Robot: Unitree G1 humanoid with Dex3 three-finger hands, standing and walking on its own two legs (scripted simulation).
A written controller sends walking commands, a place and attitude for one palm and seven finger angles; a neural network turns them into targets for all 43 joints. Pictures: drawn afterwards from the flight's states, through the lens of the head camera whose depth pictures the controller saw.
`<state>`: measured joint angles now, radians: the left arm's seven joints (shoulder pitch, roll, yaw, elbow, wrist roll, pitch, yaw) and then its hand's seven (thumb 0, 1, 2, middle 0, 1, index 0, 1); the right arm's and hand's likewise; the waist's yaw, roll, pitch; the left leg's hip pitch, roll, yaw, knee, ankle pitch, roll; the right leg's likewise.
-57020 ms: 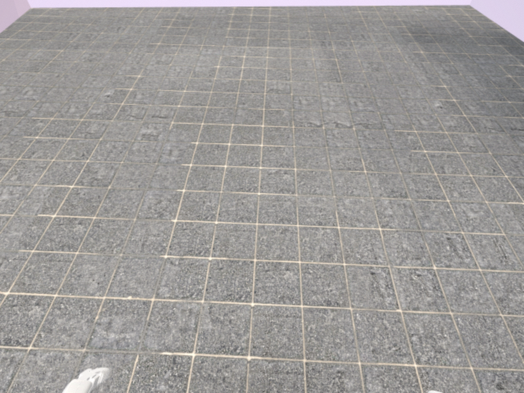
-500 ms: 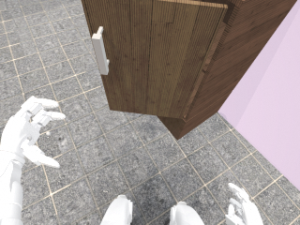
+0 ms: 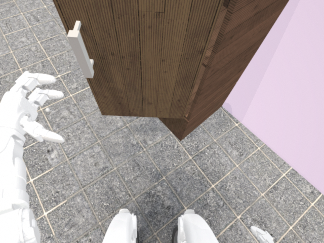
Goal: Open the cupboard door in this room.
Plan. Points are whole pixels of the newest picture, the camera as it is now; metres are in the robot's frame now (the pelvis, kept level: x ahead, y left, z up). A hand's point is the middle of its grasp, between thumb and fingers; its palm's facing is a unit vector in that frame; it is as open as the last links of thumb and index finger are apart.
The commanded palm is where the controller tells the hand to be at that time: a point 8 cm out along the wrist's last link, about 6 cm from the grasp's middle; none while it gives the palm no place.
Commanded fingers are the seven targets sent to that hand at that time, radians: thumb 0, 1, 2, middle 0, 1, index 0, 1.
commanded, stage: move the hooked fingers beside the handle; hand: left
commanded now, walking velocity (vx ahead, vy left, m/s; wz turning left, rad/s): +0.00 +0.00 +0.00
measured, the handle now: (84, 51) +0.60 +0.22 +0.04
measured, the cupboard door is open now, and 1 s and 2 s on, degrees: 48 48 48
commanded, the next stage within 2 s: slide the fingers in behind the handle in 1.72 s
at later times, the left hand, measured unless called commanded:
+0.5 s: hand (53, 80) +0.49 +0.27 +0.05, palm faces -0.05 -1.00 -0.02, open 14.0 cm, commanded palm +0.48 +0.31 +0.05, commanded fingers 0.00 -0.50 0.30 -0.30 -1.20 -0.30 -1.20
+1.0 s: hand (55, 57) +0.57 +0.28 +0.05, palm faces -0.05 -1.00 -0.02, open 14.0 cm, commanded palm +0.57 +0.29 +0.04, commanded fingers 0.00 -0.50 0.30 -0.30 -1.20 -0.30 -1.20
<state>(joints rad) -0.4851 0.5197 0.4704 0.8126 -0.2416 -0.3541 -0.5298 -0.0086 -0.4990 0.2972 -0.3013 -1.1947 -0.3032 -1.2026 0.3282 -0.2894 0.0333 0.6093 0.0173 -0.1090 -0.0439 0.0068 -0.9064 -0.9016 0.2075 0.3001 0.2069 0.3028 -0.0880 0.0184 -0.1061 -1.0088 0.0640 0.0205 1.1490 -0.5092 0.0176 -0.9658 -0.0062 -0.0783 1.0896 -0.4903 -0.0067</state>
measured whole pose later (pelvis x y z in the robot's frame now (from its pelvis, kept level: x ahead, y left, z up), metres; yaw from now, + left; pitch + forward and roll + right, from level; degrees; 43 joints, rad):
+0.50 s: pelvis -0.01 +0.00 -0.02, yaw -1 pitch +26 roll -5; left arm -0.91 0.75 0.54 1.19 -0.12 -0.36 -0.55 -0.01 -0.50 0.30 -0.30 -1.19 -0.30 -1.20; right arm 0.32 -0.30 0.07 0.61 0.00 -0.02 -0.04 0.00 -0.91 -0.90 0.21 0.30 0.21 0.30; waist -0.18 0.02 -0.09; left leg -1.20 0.08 -0.01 1.26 -0.52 0.02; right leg -1.14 0.01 -0.10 1.17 -0.49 -0.01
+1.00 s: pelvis -0.01 +0.02 -0.04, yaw -3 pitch +32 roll -8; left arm -1.22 0.97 0.54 1.31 0.01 -0.26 -0.52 -0.01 -0.50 0.30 -0.30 -1.19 -0.30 -1.20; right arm 0.39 -0.29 0.12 0.59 -0.03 0.05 -0.03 0.00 -0.91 -0.90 0.21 0.30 0.21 0.30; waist -0.29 0.04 -0.08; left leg -1.36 0.09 -0.02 1.33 -0.54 0.05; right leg -1.27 0.02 -0.11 1.19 -0.48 0.01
